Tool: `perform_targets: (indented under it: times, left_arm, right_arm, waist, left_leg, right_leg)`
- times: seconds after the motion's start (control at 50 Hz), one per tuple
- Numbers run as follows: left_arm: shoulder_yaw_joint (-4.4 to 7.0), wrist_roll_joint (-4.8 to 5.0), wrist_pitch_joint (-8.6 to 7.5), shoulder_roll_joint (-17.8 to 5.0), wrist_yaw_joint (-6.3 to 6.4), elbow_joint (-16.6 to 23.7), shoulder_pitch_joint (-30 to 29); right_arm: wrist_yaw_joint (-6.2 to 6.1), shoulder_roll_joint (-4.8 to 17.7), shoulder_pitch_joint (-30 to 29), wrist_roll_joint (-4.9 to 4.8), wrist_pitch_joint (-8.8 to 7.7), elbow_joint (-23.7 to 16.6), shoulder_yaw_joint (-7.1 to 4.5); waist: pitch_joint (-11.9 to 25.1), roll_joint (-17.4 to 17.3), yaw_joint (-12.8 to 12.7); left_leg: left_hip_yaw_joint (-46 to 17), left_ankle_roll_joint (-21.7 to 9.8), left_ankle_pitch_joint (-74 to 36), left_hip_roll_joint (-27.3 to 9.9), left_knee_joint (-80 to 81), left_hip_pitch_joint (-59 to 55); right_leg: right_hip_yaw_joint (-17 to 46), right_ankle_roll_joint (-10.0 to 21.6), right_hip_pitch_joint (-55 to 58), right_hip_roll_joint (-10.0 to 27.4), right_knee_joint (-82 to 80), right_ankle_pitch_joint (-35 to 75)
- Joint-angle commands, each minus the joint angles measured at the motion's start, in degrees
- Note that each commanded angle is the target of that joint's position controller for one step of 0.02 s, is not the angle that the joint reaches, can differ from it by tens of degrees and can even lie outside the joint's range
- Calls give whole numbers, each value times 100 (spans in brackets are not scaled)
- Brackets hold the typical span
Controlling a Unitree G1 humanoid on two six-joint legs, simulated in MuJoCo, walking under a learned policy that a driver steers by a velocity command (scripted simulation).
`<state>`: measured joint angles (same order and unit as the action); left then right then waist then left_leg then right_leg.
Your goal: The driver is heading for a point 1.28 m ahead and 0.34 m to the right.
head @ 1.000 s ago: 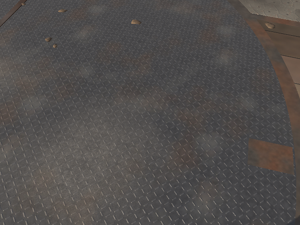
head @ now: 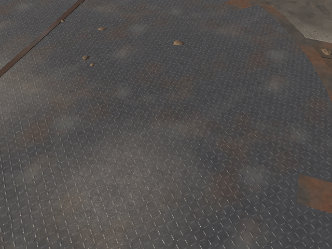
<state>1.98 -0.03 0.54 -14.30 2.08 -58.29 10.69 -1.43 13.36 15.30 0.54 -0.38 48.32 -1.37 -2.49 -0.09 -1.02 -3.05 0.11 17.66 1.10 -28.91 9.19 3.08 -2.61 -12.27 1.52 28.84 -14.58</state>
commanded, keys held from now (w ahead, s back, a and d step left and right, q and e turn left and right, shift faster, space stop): no key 0.26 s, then w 0.70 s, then no key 0.04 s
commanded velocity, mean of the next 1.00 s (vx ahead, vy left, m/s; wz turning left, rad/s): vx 0.25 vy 0.00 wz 0.00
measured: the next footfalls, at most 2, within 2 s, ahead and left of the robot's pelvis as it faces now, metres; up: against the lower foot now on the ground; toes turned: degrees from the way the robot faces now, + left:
left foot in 0.96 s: +0.43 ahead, +0.10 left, +0.00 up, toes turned +1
right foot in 1.38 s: +0.53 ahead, -0.12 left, +0.00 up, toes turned +0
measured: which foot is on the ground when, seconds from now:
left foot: down 0.00-0.50, up 0.52-0.94, down 0.96-1.00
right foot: down 0.00-0.98, up 1.00-1.00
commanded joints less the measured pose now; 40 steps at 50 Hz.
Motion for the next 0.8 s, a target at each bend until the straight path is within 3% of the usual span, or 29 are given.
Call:
perform_targets:
  times: [0.02,0.26,0.3,0.34,0.36,0.38,0.4,0.42,0.44,0.48,0.5,0.52,0.54,0.56,0.58,0.62,0.64,0.68,0.74,0.8]
  left_arm:
    - [119,3,-36,-656,35,85,14]
    - [89,8,2,-542,69,-271,127]
    - [72,42,15,-456,79,-360,244]
    - [79,67,-46,-459,71,-269,119]
    - [47,63,-137,-334,36,-168,-13]
    - [26,84,-246,-241,-22,-116,-23]
    - [26,111,-348,-247,-85,-78,-31]
    - [31,157,-430,-242,-140,-71,46]
    - [15,194,-498,-182,-186,-106,229]
    - [103,146,-565,-291,-222,-525,1168]
    - [200,93,-577,-627,-214,-687,1843]
    - [365,83,-623,-1450,-293,-745,2481]
    - [221,-13,-708,-1068,-319,-620,2049]
    - [135,28,-759,-734,-310,-439,1608]
    - [101,47,-778,-642,-323,-320,1361]
    - [14,53,-726,-414,-323,-256,1306]
    - [-21,27,-686,-313,-299,-287,1489]
    - [-29,10,-619,-392,-222,-307,1741]
    - [-13,-13,-547,-599,-121,-205,1753]
    - [30,33,-541,-746,-87,-207,1933]
  right_arm:
    - [-26,602,148,-8,-68,-135,-128]
    - [-57,549,336,-29,-79,381,-61]
    - [-89,595,456,-62,-44,501,-80]
    - [-119,839,488,-117,-30,473,-151]
    - [-108,995,639,-149,-72,502,-201]
    - [-104,1145,729,-188,-118,527,-260]
    - [-99,1194,687,-213,-164,523,-290]
    - [-86,1132,514,-207,-197,465,-277]
    - [-60,1070,246,-235,-208,387,-259]
    - [-28,862,-218,-244,-205,214,-198]
    - [-2,505,-289,-170,-251,137,-97]
    - [-47,339,-305,-219,-347,-135,-76]
    - [-43,591,-291,-344,-436,-122,-134]
    - [19,621,-234,-392,-505,-72,-143]
    - [62,591,-145,-334,-552,37,-150]
    - [119,731,-413,-201,-602,12,-245]
    - [167,670,-474,-185,-596,8,-251]
    - [226,466,-726,-175,-549,-71,-212]
    - [257,235,-1521,-181,-530,-373,-100]
    - [319,286,-2038,-226,-528,-552,-61]
  waist:
    - [68,-46,6]
    - [-17,-13,7]
    - [17,-132,32]
    - [-416,-453,124]
    - [-569,-739,205]
    - [-619,-1067,220]
    - [-754,-1166,212]
    - [-822,-1125,94]
    - [-887,-1059,-83]
    - [-616,-585,-496]
    - [-246,476,-664]
    - [-15,1967,-738]
    - [-263,1262,-473]
    - [-600,789,-281]
    - [-573,611,-174]
    - [-496,506,-163]
    - [-383,586,-200]
    - [-307,545,-253]
    - [-456,444,-368]
    - [-616,566,-446]
  left_leg:
    - [-158,-52,-970,-202,604,380]
    - [-67,-33,-867,-155,658,424]
    - [-74,-140,769,-83,796,459]
    - [-637,-491,2626,-411,1154,785]
    - [-1251,-742,3088,-826,1447,791]
    - [-1893,-1014,3314,-1304,1789,725]
    - [-2318,-1225,3242,-1634,1987,872]
    - [-2373,-1271,3024,-1720,1998,962]
    - [-2100,-1154,2690,-1613,1854,1128]
    - [-997,-683,1580,-831,902,1740]
    - [-170,-348,808,-263,-800,2189]
    - [286,-136,1318,300,-2380,3177]
    - [-293,-228,1467,10,-3478,3547]
    - [-422,-371,890,-269,-3835,3838]
    - [-297,-450,352,-472,-3799,3830]
    - [-92,-425,-391,-722,-3303,3717]
    - [51,-364,-598,-728,-3112,3576]
    - [272,-189,-864,-696,-2684,3570]
    - [471,-9,-1397,-559,-1462,3230]
    - [604,-5,-1855,-393,-662,2683]
  right_leg:
    - [15,96,246,32,-354,863]
    - [-28,118,223,-17,-407,828]
    - [-289,170,103,-260,-214,-514]
    - [-465,282,-582,-428,269,-1818]
    - [-569,294,-846,-434,682,-1624]
    - [-607,324,-1090,-375,1219,-1234]
    - [-456,412,-1167,-189,1579,-1052]
    - [-393,529,-1129,-70,1558,-1151]
    - [-424,646,-792,-33,995,-1209]
    - [-454,634,871,-238,-228,-335]
    - [889,802,1606,593,-891,-745]
    - [3463,1642,2078,1845,-1938,-1770]
    - [4092,1881,1747,2164,-2136,-2152]
    - [3454,1738,1580,2006,-2088,-2010]
    - [2750,1523,1555,1706,-2087,-1590]
    - [1707,1217,1605,1300,-2147,-274]
    - [1328,1162,1653,1136,-2153,328]
    - [873,1224,1709,1026,-2149,1285]
    - [445,1243,1253,913,-2301,1588]
    - [281,1283,957,985,-2469,1452]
